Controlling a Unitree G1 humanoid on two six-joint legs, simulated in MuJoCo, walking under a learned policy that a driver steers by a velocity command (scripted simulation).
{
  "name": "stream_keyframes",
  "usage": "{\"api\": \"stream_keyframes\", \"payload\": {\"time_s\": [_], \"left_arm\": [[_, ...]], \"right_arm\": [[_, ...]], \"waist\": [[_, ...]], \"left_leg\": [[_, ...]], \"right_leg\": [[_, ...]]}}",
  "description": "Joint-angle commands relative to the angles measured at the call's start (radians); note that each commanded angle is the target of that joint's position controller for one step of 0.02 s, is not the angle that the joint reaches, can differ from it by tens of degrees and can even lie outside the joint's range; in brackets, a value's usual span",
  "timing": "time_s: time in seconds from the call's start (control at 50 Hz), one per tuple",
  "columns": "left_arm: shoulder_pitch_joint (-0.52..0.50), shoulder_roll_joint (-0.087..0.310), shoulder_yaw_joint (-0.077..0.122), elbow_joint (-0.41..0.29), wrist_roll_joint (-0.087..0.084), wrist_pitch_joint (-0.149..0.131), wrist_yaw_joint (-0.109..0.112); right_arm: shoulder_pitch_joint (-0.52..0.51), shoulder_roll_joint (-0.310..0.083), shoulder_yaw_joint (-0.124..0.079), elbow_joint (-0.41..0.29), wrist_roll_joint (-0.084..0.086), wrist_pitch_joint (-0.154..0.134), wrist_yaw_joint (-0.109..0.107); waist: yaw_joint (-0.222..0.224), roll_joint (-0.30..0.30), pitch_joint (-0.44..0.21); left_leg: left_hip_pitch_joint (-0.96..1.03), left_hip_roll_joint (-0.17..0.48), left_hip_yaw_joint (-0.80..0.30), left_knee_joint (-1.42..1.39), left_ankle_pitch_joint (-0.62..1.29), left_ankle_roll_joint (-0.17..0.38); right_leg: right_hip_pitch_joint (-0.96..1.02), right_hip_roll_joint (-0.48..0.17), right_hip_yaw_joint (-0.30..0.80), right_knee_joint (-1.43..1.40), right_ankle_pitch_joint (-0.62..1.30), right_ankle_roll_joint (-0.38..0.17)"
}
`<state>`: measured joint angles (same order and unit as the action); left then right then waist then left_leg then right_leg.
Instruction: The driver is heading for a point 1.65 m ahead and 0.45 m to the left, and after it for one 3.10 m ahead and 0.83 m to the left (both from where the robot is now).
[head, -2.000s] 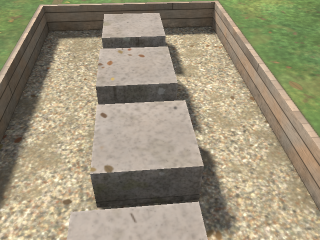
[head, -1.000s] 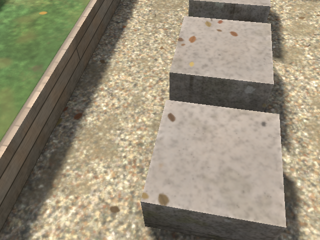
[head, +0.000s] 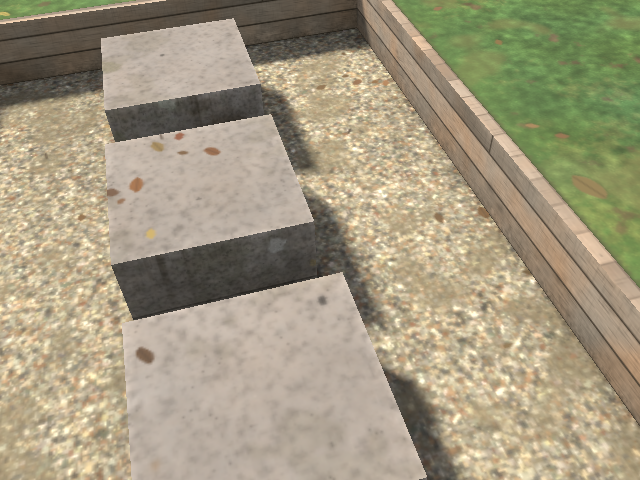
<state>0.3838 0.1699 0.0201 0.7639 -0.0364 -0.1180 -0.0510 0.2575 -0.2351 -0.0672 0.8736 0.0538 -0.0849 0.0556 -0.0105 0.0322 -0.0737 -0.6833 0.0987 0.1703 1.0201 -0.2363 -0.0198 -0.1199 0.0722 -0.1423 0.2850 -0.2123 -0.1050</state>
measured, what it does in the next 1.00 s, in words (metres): walks ahead, turning left: left foot, then right foot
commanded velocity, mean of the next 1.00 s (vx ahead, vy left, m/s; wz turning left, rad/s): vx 0.46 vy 0.00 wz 0.41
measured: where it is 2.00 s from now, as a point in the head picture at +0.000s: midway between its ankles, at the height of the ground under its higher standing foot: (209, 358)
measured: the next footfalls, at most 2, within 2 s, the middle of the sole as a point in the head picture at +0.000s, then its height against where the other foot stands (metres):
left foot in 0.26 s outside the picture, level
right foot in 0.78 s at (260, 422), level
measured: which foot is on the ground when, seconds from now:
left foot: up 0.00-0.24, down 0.26-0.80, up 0.82-1.00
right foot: down 0.00-0.26, up 0.28-0.76, down 0.78-1.00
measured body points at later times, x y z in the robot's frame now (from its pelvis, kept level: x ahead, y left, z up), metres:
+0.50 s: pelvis +0.20 +0.07 -0.02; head +0.19 +0.09 +0.43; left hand +0.25 +0.36 -0.13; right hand +0.31 -0.17 -0.14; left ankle +0.08 +0.05 -0.75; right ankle +0.30 -0.03 -0.65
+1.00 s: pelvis +0.55 +0.17 -0.02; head +0.60 +0.20 +0.42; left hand +0.46 +0.39 -0.17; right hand +0.74 +0.00 -0.16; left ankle +0.50 +0.23 -0.64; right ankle +0.67 +0.17 -0.75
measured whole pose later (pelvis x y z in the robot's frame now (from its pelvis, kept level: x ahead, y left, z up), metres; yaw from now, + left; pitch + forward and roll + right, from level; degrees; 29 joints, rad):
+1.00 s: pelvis +0.55 +0.17 -0.02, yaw +30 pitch +2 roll -1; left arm 0.32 0.20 0.05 0.95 -0.07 -0.18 -0.10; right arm 0.28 -0.21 0.00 0.86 0.00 -0.17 -0.04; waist 0.02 0.02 0.09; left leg -0.64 0.08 0.15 1.37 -0.49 0.02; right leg -0.45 0.06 -0.15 0.53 -0.12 -0.12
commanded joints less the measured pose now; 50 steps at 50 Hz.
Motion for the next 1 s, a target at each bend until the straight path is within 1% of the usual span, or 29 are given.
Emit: {"api": "stream_keyframes", "payload": {"time_s": [0.02,0.16,0.2,0.24,0.26,0.28,0.3,0.32,0.36,0.4,0.46,0.48,0.52,0.56,0.58,0.6,0.64,0.7,0.74,0.76,0.78,0.8,0.82,0.84,0.88,0.9,0.94,0.96,1.0], "left_arm": [[-0.064,0.118,0.026,-0.105,-0.009,-0.029,0.000],[0.027,0.172,0.034,-0.053,0.009,0.009,0.006],[-0.020,0.207,0.046,-0.073,0.035,0.018,0.017],[-0.123,0.196,0.033,-0.132,0.045,0.027,0.036],[-0.142,0.182,0.017,-0.153,0.017,0.030,0.038],[-0.027,0.137,0.012,-0.132,-0.023,0.028,0.032],[0.071,0.178,0.031,-0.137,-0.031,0.023,-0.004],[0.026,0.268,0.065,-0.100,-0.018,0.030,-0.010],[-0.106,0.238,0.065,-0.087,0.005,0.037,-0.005],[-0.102,0.188,0.053,-0.097,-0.001,0.046,-0.011],[-0.188,0.183,0.051,-0.159,0.018,0.052,-0.006],[-0.310,0.171,0.033,-0.207,0.008,0.035,-0.012],[-0.571,0.142,0.020,-0.288,-0.062,0.000,-0.037],[-0.619,0.133,0.004,-0.290,-0.070,-0.019,-0.053],[-0.600,0.158,0.007,-0.284,-0.078,-0.028,-0.064],[-0.601,0.136,-0.001,-0.277,-0.055,-0.021,-0.084],[-0.508,0.039,-0.023,-0.255,-0.086,-0.026,-0.099],[-0.560,0.042,-0.031,-0.275,0.016,-0.073,-0.086],[-0.512,0.092,-0.009,-0.234,0.035,-0.065,-0.084],[-0.316,0.160,0.021,-0.148,0.048,-0.044,-0.070],[-0.129,0.203,0.047,-0.092,0.034,-0.030,-0.057],[-0.047,0.251,0.051,-0.087,-0.048,-0.040,-0.062],[-0.025,0.190,0.043,-0.062,-0.111,-0.049,-0.099],[-0.004,0.146,0.035,-0.037,-0.107,-0.058,-0.097],[-0.046,0.082,0.025,0.015,-0.009,-0.081,-0.064],[-0.109,0.065,0.025,0.044,-0.017,-0.087,-0.041],[-0.124,0.042,0.022,0.111,-0.037,-0.112,-0.035],[-0.133,0.031,0.022,0.128,-0.041,-0.108,-0.051],[-0.183,0.092,0.039,0.113,-0.025,-0.049,-0.054]], "right_arm": [[-0.087,-0.015,0.012,-0.054,-0.014,-0.023,-0.002],[-0.086,-0.007,0.037,-0.087,-0.037,0.009,0.053],[-0.017,-0.026,0.026,-0.090,-0.033,0.018,0.052],[0.235,-0.080,-0.016,-0.026,-0.029,0.024,0.056],[0.327,-0.173,-0.049,-0.012,-0.014,0.024,0.044],[0.236,-0.217,-0.045,-0.068,0.038,0.016,0.044],[0.263,-0.197,-0.034,-0.112,0.044,0.001,0.093],[0.165,-0.102,-0.010,-0.127,0.020,0.003,0.108],[0.047,-0.092,-0.013,-0.146,0.012,-0.026,0.087],[0.042,-0.098,-0.005,-0.140,0.003,-0.029,0.031],[0.108,-0.139,-0.007,-0.113,-0.022,0.000,-0.017],[0.187,-0.168,-0.020,-0.070,-0.020,-0.011,-0.010],[0.336,-0.142,-0.011,0.056,0.000,-0.073,-0.008],[0.364,-0.099,0.002,0.135,0.017,-0.094,0.006],[0.320,-0.082,0.016,0.123,0.011,-0.083,0.021],[0.239,-0.070,0.030,0.074,-0.012,-0.058,0.025],[0.274,-0.050,0.036,0.117,-0.019,-0.041,0.029],[0.298,-0.135,0.012,0.150,-0.042,-0.015,0.018],[0.268,-0.141,0.007,0.157,-0.069,-0.018,-0.013],[0.222,-0.128,0.006,0.137,-0.098,-0.024,-0.029],[0.175,-0.129,0.006,0.105,-0.122,-0.042,-0.040],[0.282,-0.053,0.018,0.070,-0.054,-0.039,-0.027],[0.424,-0.167,-0.001,0.105,-0.003,-0.037,-0.017],[0.437,-0.198,-0.021,0.100,0.014,-0.026,-0.046],[0.396,-0.044,0.033,0.072,-0.014,-0.023,-0.093],[0.353,0.030,0.059,0.048,-0.051,-0.037,-0.106],[0.164,0.096,0.097,-0.049,-0.070,-0.094,-0.120],[0.156,0.087,0.094,-0.040,-0.074,-0.115,-0.105],[0.162,0.105,0.101,-0.015,-0.056,-0.100,-0.081]], "waist": [[0.032,-0.069,0.050],[0.084,-0.119,0.157],[0.051,-0.091,0.113],[-0.080,-0.036,-0.011],[-0.118,0.038,-0.097],[0.005,0.105,-0.128],[-0.008,0.225,-0.094],[-0.002,0.125,0.003],[0.014,-0.039,0.155],[0.033,-0.100,0.171],[-0.022,-0.017,0.080],[-0.079,-0.031,0.076],[-0.148,0.023,0.179],[-0.116,-0.040,0.279],[-0.086,-0.096,0.318],[-0.060,-0.095,0.349],[-0.041,0.067,0.267],[-0.008,0.028,0.242],[0.013,0.101,0.213],[0.090,0.123,0.131],[0.186,0.140,-0.008],[0.105,-0.075,-0.239],[0.135,-0.208,-0.413],[0.134,-0.231,-0.408],[0.076,-0.061,-0.272],[0.015,0.062,-0.166],[-0.036,0.115,0.028],[-0.046,0.101,0.035],[-0.071,-0.108,0.004]], "left_leg": [[0.125,-0.007,0.036,-0.018,0.104,0.018],[0.133,-0.043,0.089,-0.135,-0.105,0.130],[0.263,-0.084,0.098,-0.195,-0.167,0.160],[0.550,-0.116,0.059,-0.401,-0.060,0.167],[0.742,0.042,-0.145,-0.561,-0.151,0.160],[0.841,0.241,-0.463,-0.525,-0.038,0.133],[0.928,0.319,-0.872,-0.777,0.113,0.333],[0.884,0.251,-0.728,-0.803,0.134,0.389],[0.690,0.157,-0.527,-0.736,0.163,0.327],[0.582,0.075,-0.386,-0.751,0.244,0.266],[0.644,0.040,-0.310,-0.719,0.500,0.264],[0.754,0.043,-0.339,-0.758,0.446,0.249],[1.050,0.073,-0.493,-0.859,0.163,0.218],[1.059,0.085,-0.528,-0.916,0.096,0.199],[0.876,0.033,-0.447,-0.956,0.151,0.158],[0.588,-0.042,-0.323,-0.996,0.324,0.118],[0.430,-0.060,-0.275,-1.045,0.414,0.063],[0.545,-0.035,-0.282,-0.910,0.768,0.056],[0.709,0.033,-0.290,-0.729,1.082,0.088],[0.763,0.048,-0.300,-0.527,1.210,0.092],[0.609,0.002,-0.312,-0.251,0.861,0.086],[0.140,-0.177,-0.241,0.068,0.133,0.057],[-0.012,-0.214,-0.179,0.313,-0.452,0.071],[0.000,-0.140,-0.176,0.414,-0.433,0.074],[0.091,-0.053,-0.125,0.496,-0.351,0.065],[0.214,0.000,-0.135,0.464,-0.267,0.059],[0.194,0.023,-0.077,0.461,-0.318,0.053],[0.171,0.002,-0.037,0.414,-0.246,0.036],[0.187,-0.008,-0.010,0.342,-0.221,0.032]], "right_leg": [[-0.132,-0.246,0.076,-0.230,0.065,-0.016],[0.050,-0.302,-0.006,-0.091,0.470,-0.044],[0.066,-0.295,-0.031,0.028,0.638,-0.064],[0.018,-0.244,-0.117,0.367,0.744,-0.041],[-0.129,-0.180,-0.174,0.668,0.184,-0.006],[-0.364,-0.086,-0.096,0.986,-0.582,0.006],[-0.688,0.004,-0.048,1.121,-0.557,0.030],[-0.797,-0.077,-0.001,1.153,-0.463,0.054],[-0.789,-0.143,0.024,1.161,-0.324,0.084],[-0.704,-0.179,0.033,1.060,-0.251,0.128],[-0.676,-0.175,0.011,1.062,-0.213,0.143],[-0.797,-0.156,-0.028,1.031,-0.196,0.123],[-1.218,-0.201,0.015,0.978,-0.253,0.121],[-1.368,-0.196,-0.016,0.942,-0.237,0.135],[-1.200,-0.165,-0.037,0.788,-0.115,0.129],[-0.868,-0.116,-0.081,0.562,0.132,0.118],[-0.433,-0.099,-0.022,0.451,0.485,0.022],[-0.315,-0.004,-0.010,0.355,0.369,-0.014],[-0.346,-0.018,0.025,0.290,0.183,-0.037],[-0.232,-0.022,0.070,0.219,0.038,-0.062],[0.065,-0.095,0.114,0.263,-0.107,-0.046],[0.605,-0.387,0.549,0.270,-0.342,-0.103],[0.713,-0.486,0.833,0.094,-0.350,-0.190],[0.619,-0.460,0.844,0.044,-0.351,-0.193],[0.252,-0.440,0.692,-0.022,-0.210,-0.218],[-0.070,-0.418,0.618,-0.031,-0.188,-0.190],[-0.386,-0.365,0.535,-0.069,-0.173,-0.137],[-0.402,-0.289,0.409,-0.045,-0.107,-0.131],[-0.440,-0.216,0.245,-0.004,-0.045,-0.125]]}}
